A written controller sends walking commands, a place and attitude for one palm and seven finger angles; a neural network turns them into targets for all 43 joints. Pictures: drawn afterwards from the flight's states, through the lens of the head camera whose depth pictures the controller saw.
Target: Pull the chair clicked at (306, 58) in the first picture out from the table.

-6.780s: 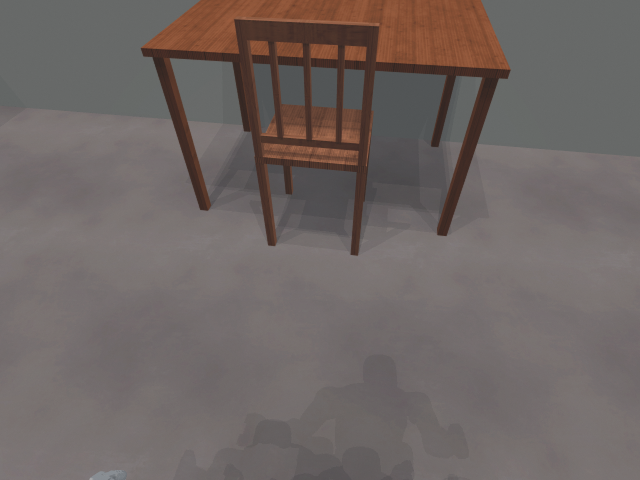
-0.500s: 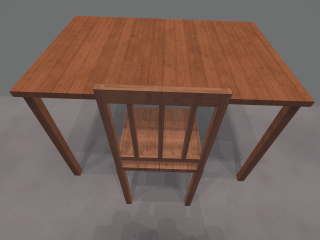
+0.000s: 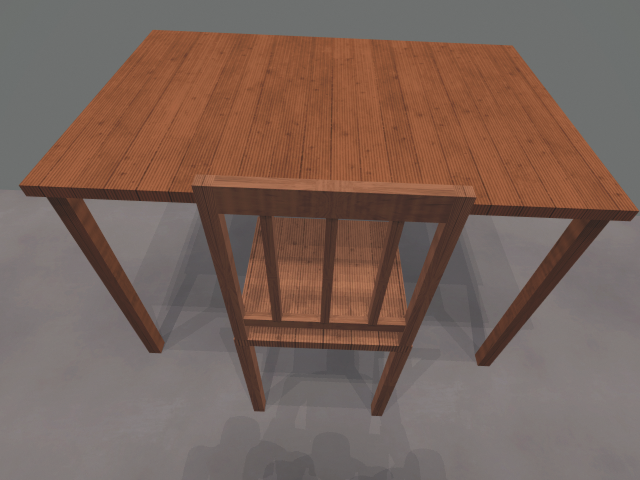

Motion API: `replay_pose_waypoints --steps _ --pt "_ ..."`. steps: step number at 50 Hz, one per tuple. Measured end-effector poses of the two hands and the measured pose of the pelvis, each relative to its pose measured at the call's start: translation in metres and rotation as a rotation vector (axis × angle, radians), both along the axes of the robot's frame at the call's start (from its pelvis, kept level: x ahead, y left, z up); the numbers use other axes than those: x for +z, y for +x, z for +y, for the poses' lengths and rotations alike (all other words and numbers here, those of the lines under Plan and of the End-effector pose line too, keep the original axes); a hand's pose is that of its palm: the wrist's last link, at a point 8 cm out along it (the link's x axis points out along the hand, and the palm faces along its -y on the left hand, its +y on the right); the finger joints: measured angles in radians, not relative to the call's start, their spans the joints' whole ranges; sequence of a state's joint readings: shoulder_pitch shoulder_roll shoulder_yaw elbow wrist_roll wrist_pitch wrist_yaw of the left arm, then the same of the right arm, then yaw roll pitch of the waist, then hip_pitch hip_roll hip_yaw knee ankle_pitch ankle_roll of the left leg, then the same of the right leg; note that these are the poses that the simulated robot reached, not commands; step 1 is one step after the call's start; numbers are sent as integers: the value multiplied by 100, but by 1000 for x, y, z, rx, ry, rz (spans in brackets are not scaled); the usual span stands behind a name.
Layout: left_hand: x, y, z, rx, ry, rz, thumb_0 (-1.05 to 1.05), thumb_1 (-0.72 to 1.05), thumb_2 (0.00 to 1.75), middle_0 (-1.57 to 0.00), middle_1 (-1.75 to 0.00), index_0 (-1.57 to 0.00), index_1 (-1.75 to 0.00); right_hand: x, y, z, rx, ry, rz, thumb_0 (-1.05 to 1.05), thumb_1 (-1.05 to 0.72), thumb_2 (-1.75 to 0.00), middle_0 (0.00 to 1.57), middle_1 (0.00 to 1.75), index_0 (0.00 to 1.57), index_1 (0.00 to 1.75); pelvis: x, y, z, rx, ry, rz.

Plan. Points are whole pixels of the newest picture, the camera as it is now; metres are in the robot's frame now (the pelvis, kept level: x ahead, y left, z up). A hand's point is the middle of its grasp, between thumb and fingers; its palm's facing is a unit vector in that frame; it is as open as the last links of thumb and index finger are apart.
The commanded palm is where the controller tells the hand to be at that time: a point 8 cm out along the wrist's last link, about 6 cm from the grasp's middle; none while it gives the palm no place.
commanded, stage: look again from close up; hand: left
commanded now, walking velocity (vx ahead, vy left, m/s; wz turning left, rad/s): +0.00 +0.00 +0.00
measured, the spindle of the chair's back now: (327, 274) +0.46 +0.02 -0.07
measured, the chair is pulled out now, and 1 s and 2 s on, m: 0.00 0.00 0.00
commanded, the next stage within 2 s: raise the hand toward the chair's back in 1.24 s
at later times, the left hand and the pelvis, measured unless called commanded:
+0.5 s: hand out of the picture -0.03 +0.16 -0.18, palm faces +0.04 -0.99 -0.16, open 7.4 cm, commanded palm none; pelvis -0.01 +0.00 +0.00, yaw +0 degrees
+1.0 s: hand out of the picture -0.05 +0.16 -0.18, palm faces +0.05 -0.99 -0.15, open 7.4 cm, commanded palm none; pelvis -0.02 +0.00 +0.00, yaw +0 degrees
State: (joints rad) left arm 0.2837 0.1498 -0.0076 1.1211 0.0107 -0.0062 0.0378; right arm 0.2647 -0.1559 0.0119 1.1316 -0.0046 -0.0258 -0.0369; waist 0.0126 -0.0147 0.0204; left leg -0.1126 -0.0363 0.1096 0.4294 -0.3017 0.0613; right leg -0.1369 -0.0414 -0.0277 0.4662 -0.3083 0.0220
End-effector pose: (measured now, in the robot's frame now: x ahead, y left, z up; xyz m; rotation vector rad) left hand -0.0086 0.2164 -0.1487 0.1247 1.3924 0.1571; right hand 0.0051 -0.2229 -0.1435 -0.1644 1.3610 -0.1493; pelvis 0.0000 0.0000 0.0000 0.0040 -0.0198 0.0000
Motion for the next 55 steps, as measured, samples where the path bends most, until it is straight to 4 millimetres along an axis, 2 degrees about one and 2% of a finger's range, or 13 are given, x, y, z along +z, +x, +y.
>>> replay_pose_waypoints --steps 12,40,55 --pt "1 -7 -1 1 -2 11 0 91 90 -19 -30 -19 -30 0 -13 5 -7 15 28 1 -91 -90 20 30 20 30 1 -3 -1 1 -1 -4" --pt "1 -42 -12 17 -28 52 0 91 90 -19 -30 -19 -30 0 -39 14 -22 36 47 0 -91 -90 20 30 20 30 3 -18 0 -1 -3 -11" --pt "2 -49 -11 22 -30 58 0 91 90 -19 -30 -19 -30 0 -47 20 -27 44 55 0 -91 -90 20 30 20 30 3 -22 3 -1 -3 -10"
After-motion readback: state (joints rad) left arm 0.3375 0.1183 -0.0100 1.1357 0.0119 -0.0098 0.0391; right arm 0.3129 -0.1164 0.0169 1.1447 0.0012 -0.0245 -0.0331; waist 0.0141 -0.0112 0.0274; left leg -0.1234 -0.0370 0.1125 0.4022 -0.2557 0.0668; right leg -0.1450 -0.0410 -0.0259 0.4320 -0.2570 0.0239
